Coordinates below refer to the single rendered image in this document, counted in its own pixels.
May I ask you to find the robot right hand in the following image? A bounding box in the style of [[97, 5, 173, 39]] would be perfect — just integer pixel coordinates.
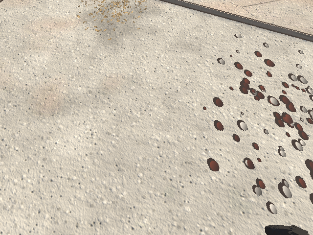
[[264, 224, 309, 235]]

